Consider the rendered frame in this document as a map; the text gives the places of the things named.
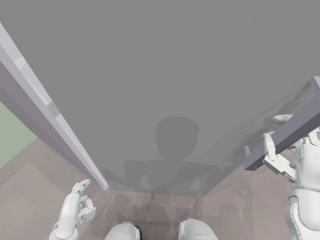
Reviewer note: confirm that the robot thigh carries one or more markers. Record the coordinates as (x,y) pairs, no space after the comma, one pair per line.
(124,231)
(193,229)

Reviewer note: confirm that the robot right forearm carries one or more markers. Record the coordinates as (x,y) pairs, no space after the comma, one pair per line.
(302,214)

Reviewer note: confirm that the fridge door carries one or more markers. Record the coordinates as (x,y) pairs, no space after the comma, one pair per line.
(163,95)

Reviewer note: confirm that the handle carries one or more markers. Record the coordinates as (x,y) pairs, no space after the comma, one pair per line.
(299,125)

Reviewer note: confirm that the robot left hand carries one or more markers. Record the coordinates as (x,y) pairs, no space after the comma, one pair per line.
(73,204)

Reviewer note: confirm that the robot right thigh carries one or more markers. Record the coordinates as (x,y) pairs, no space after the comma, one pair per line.
(193,229)

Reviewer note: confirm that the robot right hand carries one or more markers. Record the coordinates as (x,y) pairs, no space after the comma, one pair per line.
(305,157)

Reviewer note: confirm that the robot left forearm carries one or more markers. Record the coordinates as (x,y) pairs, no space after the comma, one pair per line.
(65,229)

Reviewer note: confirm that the robot left thigh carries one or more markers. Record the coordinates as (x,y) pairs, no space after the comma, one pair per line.
(124,231)

